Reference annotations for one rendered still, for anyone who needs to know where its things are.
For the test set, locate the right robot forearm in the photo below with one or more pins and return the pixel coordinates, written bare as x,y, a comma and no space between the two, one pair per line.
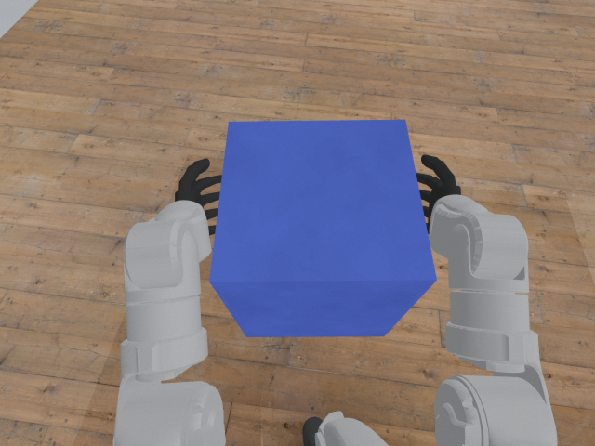
488,260

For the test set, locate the right robot upper arm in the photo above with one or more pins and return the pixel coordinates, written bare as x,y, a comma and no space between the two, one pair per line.
473,410

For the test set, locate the right robot thigh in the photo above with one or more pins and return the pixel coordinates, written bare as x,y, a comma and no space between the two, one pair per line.
347,432

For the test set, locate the right robot shin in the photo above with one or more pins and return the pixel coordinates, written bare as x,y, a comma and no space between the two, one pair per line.
330,417

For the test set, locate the carton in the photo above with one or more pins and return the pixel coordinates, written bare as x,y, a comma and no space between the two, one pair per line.
320,229

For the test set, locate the robot left hand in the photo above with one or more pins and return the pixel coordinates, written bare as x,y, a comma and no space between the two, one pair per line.
189,189

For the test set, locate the left robot forearm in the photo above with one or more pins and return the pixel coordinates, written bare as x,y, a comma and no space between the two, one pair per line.
165,336

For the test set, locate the left robot upper arm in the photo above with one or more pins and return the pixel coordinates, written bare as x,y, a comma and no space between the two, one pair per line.
172,414

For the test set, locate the robot right hand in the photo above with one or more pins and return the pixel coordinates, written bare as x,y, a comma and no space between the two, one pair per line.
442,185

